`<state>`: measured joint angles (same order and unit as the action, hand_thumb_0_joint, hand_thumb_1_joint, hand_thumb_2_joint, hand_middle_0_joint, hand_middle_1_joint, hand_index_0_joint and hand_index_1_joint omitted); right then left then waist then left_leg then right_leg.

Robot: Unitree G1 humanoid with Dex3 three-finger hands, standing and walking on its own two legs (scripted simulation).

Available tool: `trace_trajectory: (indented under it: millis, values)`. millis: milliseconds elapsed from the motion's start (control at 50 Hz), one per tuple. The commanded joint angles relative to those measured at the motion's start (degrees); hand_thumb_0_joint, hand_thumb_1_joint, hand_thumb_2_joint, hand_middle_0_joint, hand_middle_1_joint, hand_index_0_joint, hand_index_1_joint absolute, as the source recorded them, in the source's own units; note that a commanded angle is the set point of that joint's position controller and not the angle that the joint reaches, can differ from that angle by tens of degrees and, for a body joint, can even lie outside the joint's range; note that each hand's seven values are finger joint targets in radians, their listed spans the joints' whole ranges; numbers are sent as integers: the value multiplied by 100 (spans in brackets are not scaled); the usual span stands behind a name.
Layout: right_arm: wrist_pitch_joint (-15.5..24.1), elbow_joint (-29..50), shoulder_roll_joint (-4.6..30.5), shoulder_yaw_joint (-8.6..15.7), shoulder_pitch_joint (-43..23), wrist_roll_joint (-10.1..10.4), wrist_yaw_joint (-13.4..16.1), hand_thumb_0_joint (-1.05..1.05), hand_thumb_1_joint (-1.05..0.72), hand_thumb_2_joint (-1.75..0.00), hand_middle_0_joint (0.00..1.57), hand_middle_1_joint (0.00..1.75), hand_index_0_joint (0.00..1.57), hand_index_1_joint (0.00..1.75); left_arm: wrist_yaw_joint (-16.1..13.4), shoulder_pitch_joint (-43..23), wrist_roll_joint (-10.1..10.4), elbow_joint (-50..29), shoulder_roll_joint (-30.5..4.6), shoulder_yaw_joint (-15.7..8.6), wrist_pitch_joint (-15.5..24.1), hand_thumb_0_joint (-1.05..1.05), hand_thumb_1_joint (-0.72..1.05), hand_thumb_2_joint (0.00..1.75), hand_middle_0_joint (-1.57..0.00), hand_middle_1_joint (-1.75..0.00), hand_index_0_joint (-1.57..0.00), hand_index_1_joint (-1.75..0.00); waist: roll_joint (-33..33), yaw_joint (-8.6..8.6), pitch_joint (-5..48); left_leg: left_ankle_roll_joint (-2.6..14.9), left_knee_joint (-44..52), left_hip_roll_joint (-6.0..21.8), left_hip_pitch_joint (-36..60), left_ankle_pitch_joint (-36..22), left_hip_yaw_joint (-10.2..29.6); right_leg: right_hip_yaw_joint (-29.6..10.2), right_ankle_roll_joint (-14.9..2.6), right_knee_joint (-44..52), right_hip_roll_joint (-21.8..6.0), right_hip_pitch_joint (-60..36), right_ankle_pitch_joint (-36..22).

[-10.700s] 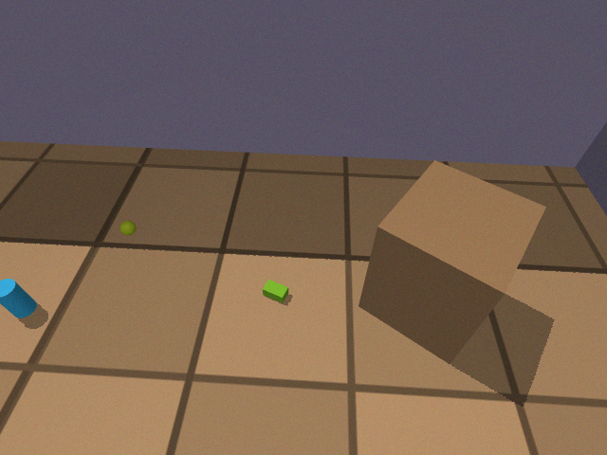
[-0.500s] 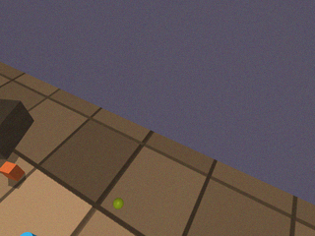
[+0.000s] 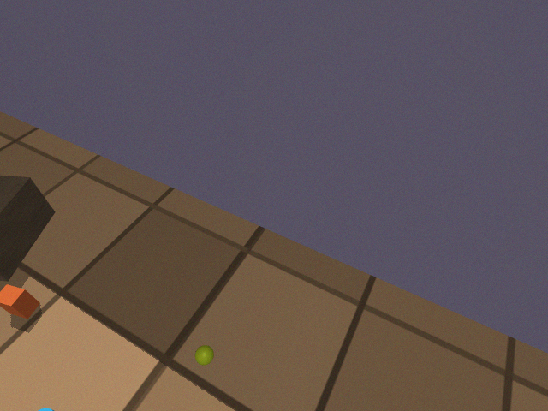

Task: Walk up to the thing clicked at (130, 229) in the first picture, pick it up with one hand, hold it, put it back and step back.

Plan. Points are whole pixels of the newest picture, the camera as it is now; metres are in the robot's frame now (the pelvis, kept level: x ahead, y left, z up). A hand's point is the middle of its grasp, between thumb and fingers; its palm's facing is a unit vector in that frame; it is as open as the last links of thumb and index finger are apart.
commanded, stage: stand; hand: left
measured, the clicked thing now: (204, 355) +0.45 +0.24 -0.75
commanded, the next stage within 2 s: none
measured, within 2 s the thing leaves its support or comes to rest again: neither
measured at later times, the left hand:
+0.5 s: hand out of the picture +0.08 +0.25 -0.16, palm faces -0.04 -0.94 -0.34, open 7.4 cm
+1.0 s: hand out of the picture +0.09 +0.25 -0.15, palm faces -0.03 -0.94 -0.34, open 7.4 cm
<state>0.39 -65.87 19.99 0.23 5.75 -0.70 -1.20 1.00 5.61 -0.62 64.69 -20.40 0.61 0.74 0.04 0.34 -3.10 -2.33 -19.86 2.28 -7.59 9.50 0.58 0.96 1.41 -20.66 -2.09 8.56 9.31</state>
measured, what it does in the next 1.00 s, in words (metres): stands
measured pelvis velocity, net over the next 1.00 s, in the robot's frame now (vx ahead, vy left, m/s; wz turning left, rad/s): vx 0.02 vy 0.00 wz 0.00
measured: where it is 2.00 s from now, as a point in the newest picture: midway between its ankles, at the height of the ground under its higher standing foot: outside the picture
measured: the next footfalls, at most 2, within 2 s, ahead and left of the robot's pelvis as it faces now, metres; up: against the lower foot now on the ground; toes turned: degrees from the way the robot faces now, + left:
none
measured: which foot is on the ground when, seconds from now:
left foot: down 0.00-1.00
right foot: down 0.00-1.00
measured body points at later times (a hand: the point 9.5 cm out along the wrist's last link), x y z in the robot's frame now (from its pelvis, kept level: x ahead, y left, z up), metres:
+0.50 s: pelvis +0.01 +0.00 +0.00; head +0.02 +0.00 +0.45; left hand +0.08 +0.30 -0.13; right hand +0.08 -0.30 -0.13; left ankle +0.02 +0.15 -0.75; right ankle +0.02 -0.13 -0.75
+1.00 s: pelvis +0.02 +0.00 +0.00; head +0.03 +0.00 +0.45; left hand +0.09 +0.30 -0.13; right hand +0.10 -0.30 -0.13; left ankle +0.02 +0.15 -0.75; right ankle +0.02 -0.13 -0.75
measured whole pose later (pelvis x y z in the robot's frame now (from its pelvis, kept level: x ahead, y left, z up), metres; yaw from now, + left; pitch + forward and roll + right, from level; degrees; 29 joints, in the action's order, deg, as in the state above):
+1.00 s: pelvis +0.02 +0.00 +0.00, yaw +0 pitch -2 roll +0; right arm 0.1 -64.8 20.2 -0.1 5.6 -0.6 -0.9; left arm 0.7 6.4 -0.7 64.6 -20.5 0.3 0.5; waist -0.3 0.1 -3.0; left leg -2.5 -19.2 2.6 -6.5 10.6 0.8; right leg 1.3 1.2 -19.7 -1.8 7.2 10.3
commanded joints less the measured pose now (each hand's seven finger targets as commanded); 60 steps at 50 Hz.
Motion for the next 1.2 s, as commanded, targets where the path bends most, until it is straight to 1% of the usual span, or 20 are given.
trace_trajectory:
  millis: [0, 20, 100, 160, 220, 260, 300, 340, 400, 420, 500, 600, 620, 700, 800, 920, 940, 1040, 1140, 1180]
  values:
    - [109, 334, 1262, 196, -274, 19, 102, 0, -90, -90, 20, 30, 20, 30, -90, -252, 15, -312, -1292, -263, 115, 0, 90, 90, -20, -30, -20, -30, -23, -29, 343, 246, 398, 487, -17, -159, 415, -507, -190, 482, -546, 1, 13]
    - [109, 328, 1262, 194, -195, 11, 109, 0, -90, -90, 20, 30, 20, 30, -91, -296, 10, -321, -1290, -279, 106, 0, 90, 90, -20, -30, -20, -30, -41, 0, 304, 248, 449, 495, -168, -52, 426, -487, -192, 458, -534, -94, 68]
    - [119, 351, 1248, 188, -246, 19, 94, 0, -90, -90, 20, 30, 20, 30, -95, -236, 19, -336, -1272, -260, 145, 0, 90, 90, -20, -30, -20, -30, -28, -18, 443, 256, 355, 501, -2, -385, 400, -486, -178, 458, -564, -147, -297]
    - [100, 352, 1271, 192, -228, 14, 95, 0, -90, -90, 20, 30, 20, 30, -99, -284, 15, -335, -1274, -263, 133, 0, 90, 90, -20, -30, -20, -30, 56, -8, 316, 252, 387, 475, -88, -139, 405, -505, -172, 551, -563, -55, 32]
    - [113, 381, 1282, 200, -284, 10, 98, 0, -90, -90, 20, 30, 20, 30, -93, -275, 7, -360, -1280, -266, 127, 0, 90, 90, -20, -30, -20, -30, -72, -18, 452, 253, 346, 513, 58, -377, 398, -493, -205, 481, -570, -96, -263]
    - [107, 363, 1267, 188, -241, 10, 101, 0, -90, -90, 20, 30, 20, 30, -91, -258, 14, -346, -1258, -269, 115, 0, 90, 90, -20, -30, -20, -30, -71, -18, 340, 247, 414, 488, -94, -120, 402, -484, -189, 514, -538, -96, -28]
    - [107, 358, 1284, 193, -256, 12, 101, 0, -90, -90, 20, 30, 20, 30, -90, -224, 19, -333, -1289, -274, 110, 0, 90, 90, -20, -30, -20, -30, -69, -39, 337, 251, 432, 497, -72, -141, 421, -483, -204, 503, -538, -80, 43]
    - [121, 380, 1305, 197, -306, 15, 107, 0, -90, -90, 20, 30, 20, 30, -86, -184, 13, -338, -1273, -274, 116, 0, 90, 90, -20, -30, -20, -30, -75, -61, 490, 270, 365, 522, 30, -424, 406, -468, -209, 444, -557, -200, -345]
    - [121, 372, 1274, 186, -247, 20, 109, 0, -90, -90, 20, 30, 20, 30, -100, -231, 20, -348, -1272, -272, 130, 0, 90, 90, -20, -30, -20, -30, 2, -18, 564, 269, 323, 531, 115, -565, 401, -459, -196, 426, -561, -239, -468]
    - [112, 349, 1240, 169, -209, 12, 110, 0, -90, -90, 20, 30, 20, 30, -97, -234, 22, -347, -1280, -269, 117, 0, 90, 90, -20, -30, -20, -30, 9, -13, 440, 245, 388, 500, 29, -402, 386, -463, -188, 466, -547, -139, -288]
    - [108, 380, 1299, 192, -276, 17, 126, 0, -90, -90, 20, 30, 20, 30, -103, -174, 21, -333, -1269, -274, 109, 0, 90, 90, -20, -30, -20, -30, -38, -36, 574, 266, 303, 529, 141, -703, 366, -441, -208, 397, -564, -266, -657]
    - [110, 393, 1267, 168, -267, 20, 134, 0, -90, -90, 20, 30, 20, 30, -101, -145, 17, -316, -1275, -286, 85, 0, 90, 90, -20, -30, -20, -30, -24, -47, 394, 258, 404, 523, 21, -492, 379, -416, -198, 398, -539, -212, -428]
    - [111, 385, 1270, 170, -274, 30, 134, 0, -90, -90, 20, 30, 20, 30, -100, -168, 26, -303, -1282, -294, 77, 0, 90, 90, -20, -30, -20, -30, -15, -45, 344, 236, 442, 519, 41, -358, 406, -427, -205, 419, -526, -135, -224]
    - [110, 386, 1262, 172, -246, 21, 128, 0, -90, -90, 20, 30, 20, 30, -93, -132, 6, -311, -1255, -287, 85, 0, 90, 90, -20, -30, -20, -30, -15, -46, 294, 255, 459, 502, -14, -207, 401, -444, -198, 486, -531, -122, -175]
    - [128, 418, 1297, 177, -204, 16, 136, 0, -90, -90, 20, 30, 20, 30, -98, -185, 12, -347, -1278, -308, 96, 0, 90, 90, -20, -30, -20, -30, -63, -23, 560, 262, 367, 542, 149, -780, 366, -437, -205, 355, -569, -307, -688]
    - [101, 405, 1266, 171, -198, 29, 140, 0, -90, -90, 20, 30, 20, 30, -115, -189, 11, -332, -1259, -298, 99, 0, 90, 90, -20, -30, -20, -30, 4, -22, 469, 260, 346, 535, 125, -739, 377, -409, -193, 421, -567, -308, -682]
    - [94, 408, 1238, 172, -228, 26, 139, 0, -90, -90, 20, 30, 20, 30, -118, -159, 15, -335, -1276, -297, 97, 0, 90, 90, -20, -30, -20, -30, 70, -39, 383, 239, 359, 506, 164, -576, 372, -426, -194, 479, -561, -141, -489]
    - [82, 428, 1263, 186, -184, 21, 135, 0, -90, -90, 20, 30, 20, 30, -115, -167, 14, -352, -1270, -303, 93, 0, 90, 90, -20, -30, -20, -30, -41, -14, 374, 253, 385, 497, 63, -442, 360, -426, -209, 492, -553, -207, -413]
    - [96, 448, 1280, 196, -235, 18, 136, 0, -90, -90, 20, 30, 20, 30, -122, -153, 6, -362, -1278, -309, 108, 0, 90, 90, -20, -30, -20, -30, -20, -46, 514, 262, 321, 536, 221, -749, 361, -427, -210, 448, -571, -244, -685]
    - [91, 443, 1279, 202, -156, 18, 140, 0, -90, -90, 20, 30, 20, 30, -128, -186, 7, -373, -1286, -314, 110, 0, 90, 90, -20, -30, -20, -30, -8, -5, 562, 264, 303, 531, 184, -823, 353, -428, -217, 421, -584, -350, -823]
